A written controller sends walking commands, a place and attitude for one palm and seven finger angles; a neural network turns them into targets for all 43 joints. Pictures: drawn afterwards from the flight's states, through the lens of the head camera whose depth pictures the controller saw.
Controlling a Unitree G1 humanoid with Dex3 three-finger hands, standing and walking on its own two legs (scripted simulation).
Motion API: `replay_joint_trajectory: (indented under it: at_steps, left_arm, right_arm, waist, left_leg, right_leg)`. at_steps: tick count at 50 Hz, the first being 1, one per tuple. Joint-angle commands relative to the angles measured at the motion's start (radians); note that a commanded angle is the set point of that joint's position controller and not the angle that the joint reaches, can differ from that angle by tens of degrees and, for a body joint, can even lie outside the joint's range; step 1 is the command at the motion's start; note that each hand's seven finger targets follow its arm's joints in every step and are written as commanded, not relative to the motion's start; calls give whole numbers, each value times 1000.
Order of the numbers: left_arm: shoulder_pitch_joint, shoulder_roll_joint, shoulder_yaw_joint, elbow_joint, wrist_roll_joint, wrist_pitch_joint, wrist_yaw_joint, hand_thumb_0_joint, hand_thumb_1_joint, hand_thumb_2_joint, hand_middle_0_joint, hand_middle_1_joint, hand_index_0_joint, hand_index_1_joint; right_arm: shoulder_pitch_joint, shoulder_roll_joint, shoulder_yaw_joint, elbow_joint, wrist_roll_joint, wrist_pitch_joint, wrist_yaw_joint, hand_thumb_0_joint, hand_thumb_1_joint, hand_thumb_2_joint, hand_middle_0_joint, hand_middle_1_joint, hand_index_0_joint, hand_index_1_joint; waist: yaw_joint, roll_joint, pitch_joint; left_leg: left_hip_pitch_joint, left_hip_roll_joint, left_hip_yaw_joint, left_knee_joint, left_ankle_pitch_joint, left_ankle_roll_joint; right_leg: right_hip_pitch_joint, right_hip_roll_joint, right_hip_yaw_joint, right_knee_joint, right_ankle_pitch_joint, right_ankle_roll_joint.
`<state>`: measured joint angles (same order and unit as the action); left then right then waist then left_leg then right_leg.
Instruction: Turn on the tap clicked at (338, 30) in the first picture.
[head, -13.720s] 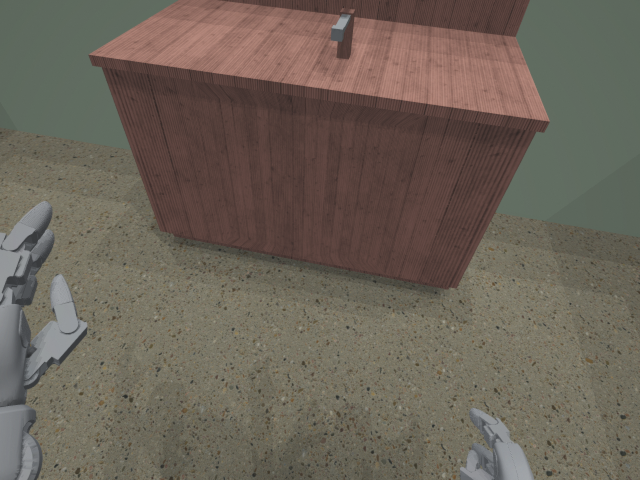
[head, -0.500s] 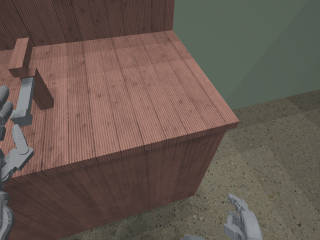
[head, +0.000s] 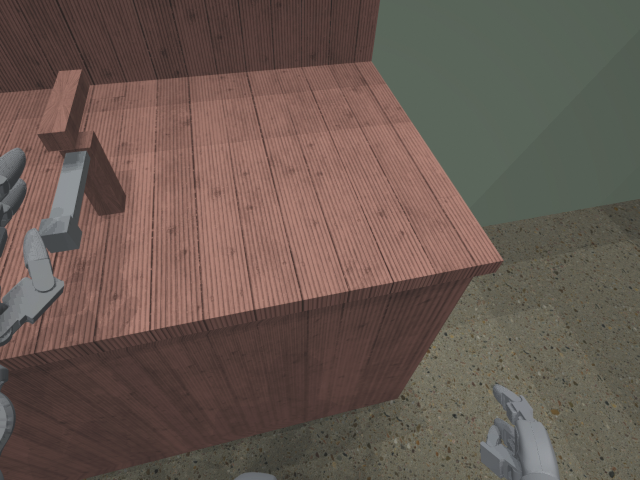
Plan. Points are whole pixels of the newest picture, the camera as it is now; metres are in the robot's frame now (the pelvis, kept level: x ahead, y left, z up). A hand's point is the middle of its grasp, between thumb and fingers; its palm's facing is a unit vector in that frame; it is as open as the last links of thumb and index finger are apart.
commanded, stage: come to a stop and stand still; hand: left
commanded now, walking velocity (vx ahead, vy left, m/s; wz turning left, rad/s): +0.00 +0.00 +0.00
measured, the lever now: (60, 234) +0.30 +0.32 +0.15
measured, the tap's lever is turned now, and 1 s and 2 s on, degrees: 0 0 2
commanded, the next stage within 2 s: look again from close up in 1.40 s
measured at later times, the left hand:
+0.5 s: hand out of the picture +0.22 +0.34 +0.19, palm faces +0.41 -0.82 -0.40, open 7.4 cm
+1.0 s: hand (49, 257) +0.26 +0.29 +0.17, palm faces +0.37 -0.85 -0.37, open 7.4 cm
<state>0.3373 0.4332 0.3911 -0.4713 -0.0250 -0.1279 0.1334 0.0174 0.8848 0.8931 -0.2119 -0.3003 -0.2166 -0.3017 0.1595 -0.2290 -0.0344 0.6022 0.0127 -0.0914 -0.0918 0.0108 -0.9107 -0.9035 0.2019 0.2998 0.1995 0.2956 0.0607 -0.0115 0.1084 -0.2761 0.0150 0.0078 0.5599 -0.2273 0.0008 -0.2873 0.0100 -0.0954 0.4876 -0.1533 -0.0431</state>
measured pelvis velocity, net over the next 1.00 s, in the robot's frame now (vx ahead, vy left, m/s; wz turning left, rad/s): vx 0.02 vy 0.05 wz -0.04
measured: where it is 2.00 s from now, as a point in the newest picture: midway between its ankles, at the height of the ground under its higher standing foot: outside the picture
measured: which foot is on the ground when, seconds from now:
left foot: down 0.00-1.00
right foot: down 0.00-1.00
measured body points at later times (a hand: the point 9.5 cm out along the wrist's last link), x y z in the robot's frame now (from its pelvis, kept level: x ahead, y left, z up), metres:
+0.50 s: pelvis -0.02 +0.09 +0.00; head -0.01 +0.10 +0.45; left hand +0.20 +0.38 +0.21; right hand +0.13 -0.13 -0.08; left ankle +0.04 +0.12 -0.73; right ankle +0.01 -0.06 -0.73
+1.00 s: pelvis +0.02 +0.05 +0.01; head +0.03 +0.07 +0.46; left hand +0.23 +0.34 +0.19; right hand +0.20 -0.17 -0.06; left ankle +0.04 +0.12 -0.73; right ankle +0.01 -0.06 -0.73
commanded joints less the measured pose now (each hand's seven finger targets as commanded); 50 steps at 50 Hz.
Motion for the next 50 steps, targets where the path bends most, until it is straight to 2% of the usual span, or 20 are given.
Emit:
replay_joint_trajectory:
  at_steps: [1,3,4,6,7,8,9,11,12,14,17,20,25,28,34,35,41,44,45,50]
  left_arm:
    - [-314,210,124,89,-22,-96,-13,0,900,900,-200,-300,-200,-300]
    - [-173,98,6,17,-33,-115,-36,0,900,900,-200,-300,-200,-300]
    - [-131,5,-71,-45,-42,-122,-48,0,900,900,-200,-300,-200,-300]
    - [-104,-2,-98,-149,-11,-131,-44,0,900,900,-200,-300,-200,-300]
    - [-116,18,-75,-170,1,-135,-37,0,900,900,-200,-300,-200,-300]
    - [-106,55,-29,-157,12,-136,-29,0,900,900,-200,-300,-200,-300]
    - [-83,143,71,-149,17,-137,-12,0,900,900,-200,-300,-200,-300]
    - [-75,164,124,-135,18,-141,-10,0,900,900,-200,-300,-200,-300]
    - [-86,179,154,-137,14,-142,-11,0,900,900,-200,-300,-200,-300]
    - [-152,231,200,-179,11,-149,-12,0,900,900,-200,-300,-200,-300]
    - [-171,148,147,-130,21,-159,-25,0,900,900,-200,-300,-200,-300]
    - [-96,85,83,-137,18,-158,-38,0,900,900,-200,-300,-200,-300]
    - [-32,31,12,-102,28,-120,-40,0,900,900,-200,-300,-200,-300]
    - [-70,73,44,-83,33,-110,-33,0,900,900,-200,-300,-200,-300]
    - [-159,127,83,-168,38,-117,-28,0,900,900,-200,-300,-200,-300]
    - [-158,91,54,-168,35,-122,-30,0,900,900,-200,-300,-200,-300]
    - [-101,75,36,-203,29,-131,-19,0,900,900,-200,-300,-200,-300]
    - [-54,89,60,-153,24,-124,-12,0,900,900,-200,-300,-200,-300]
    - [-40,55,31,-136,15,-124,-18,0,900,900,-200,-300,-200,-300]
    - [-7,63,39,-123,-6,-113,-20,0,900,900,-200,-300,-200,-300]
  right_arm:
    - [-38,-76,-1,-131,14,-88,33,0,-900,-900,200,300,200,300]
    - [0,-98,-9,-135,22,-105,62,0,-900,-900,200,300,200,300]
    - [-15,-96,-7,-153,29,-112,83,0,-900,-900,200,300,200,300]
    - [-31,-105,10,-188,36,-115,106,0,-900,-900,200,300,200,300]
    - [-41,-106,11,-199,39,-118,115,0,-900,-900,200,300,200,300]
    - [-35,-109,6,-204,40,-118,119,0,-900,-900,200,300,200,300]
    - [-46,-112,7,-203,38,-115,120,0,-900,-900,200,300,200,300]
    - [-39,-100,9,-220,25,-102,113,0,-900,-900,200,300,200,300]
    - [-42,-100,10,-223,21,-95,109,0,-900,-900,200,300,200,300]
    - [-48,-102,18,-223,9,-83,108,0,-900,-900,200,300,200,300]
    - [-29,-94,6,-212,7,-100,106,0,-900,-900,200,300,200,300]
    - [-7,-92,4,-201,7,-111,116,0,-900,-900,200,300,200,300]
    - [-5,-100,2,-189,10,-106,119,0,-900,-900,200,300,200,300]
    - [-14,-101,-2,-186,9,-92,111,0,-900,-900,200,300,200,300]
    - [-47,-92,3,-189,9,-85,102,0,-900,-900,200,300,200,300]
    - [-46,-98,3,-192,6,-87,99,0,-900,-900,200,300,200,300]
    - [-39,-92,6,-191,4,-104,93,0,-900,-900,200,300,200,300]
    - [-42,-88,10,-180,6,-97,89,0,-900,-900,200,300,200,300]
    - [-32,-93,13,-182,0,-90,88,0,-900,-900,200,300,200,300]
    - [-36,-93,16,-186,4,-66,77,0,-900,-900,200,300,200,300]
  waist:
    - [-19,49,-183]
    - [-14,153,-189]
    - [-21,197,-201]
    - [-18,289,-129]
    - [-14,268,-80]
    - [-13,179,-74]
    - [-7,137,-106]
    - [-13,-30,-121]
    - [-20,-38,-115]
    - [-31,107,-102]
    - [-30,236,-135]
    - [-37,176,-188]
    - [-36,124,-147]
    - [-33,65,-116]
    - [-34,133,-127]
    - [-35,139,-120]
    - [-34,141,-166]
    - [-36,107,-189]
    - [-36,80,-193]
    - [-42,30,-217]
  left_leg:
    - [131,9,36,-60,-100,-2]
    - [135,15,41,-115,-130,18]
    - [125,60,-18,-186,-179,34]
    - [-119,145,-116,-355,-369,62]
    - [-217,163,-141,-403,-433,69]
    - [-243,168,-136,-401,-426,72]
    - [-184,166,-126,-383,-353,65]
    - [-158,164,-135,-326,-317,61]
    - [-156,156,-130,-310,-333,55]
    - [-132,147,-138,-333,-336,27]
    - [-127,156,-143,-392,-458,13]
    - [35,140,-130,-328,-289,-3]
    - [43,146,-139,-365,-291,-37]
    - [-1,139,-124,-369,-301,-46]
    - [12,135,-113,-377,-308,-29]
    - [1,138,-123,-381,-334,-19]
    - [79,123,-115,-307,-139,-14]
    - [130,109,-94,-249,58,-27]
    - [127,104,-86,-227,84,-20]
    - [127,79,-62,-147,210,7]
  right_leg:
    - [-44,-222,300,-179,-183,-44]
    - [-16,-171,265,-179,-264,2]
    - [3,-124,207,-107,-271,5]
    - [130,-33,86,100,-201,31]
    - [171,-11,65,163,-176,37]
    - [191,-3,55,186,-167,41]
    - [170,-1,48,189,-155,46]
    - [167,-15,55,82,-167,41]
    - [166,-22,60,32,-175,35]
    - [149,-24,63,2,-171,20]
    - [169,6,45,73,-202,9]
    - [111,6,45,1,-152,13]
    - [79,13,42,-21,-150,22]
    - [105,10,45,-36,-147,18]
    - [128,9,49,-35,-134,15]
    - [131,9,56,-35,-129,16]
    - [136,-26,101,-95,-65,2]
    - [122,-43,112,-97,19,-1]
    - [120,-45,116,-110,39,-1]
    - [131,-87,165,-126,165,-11]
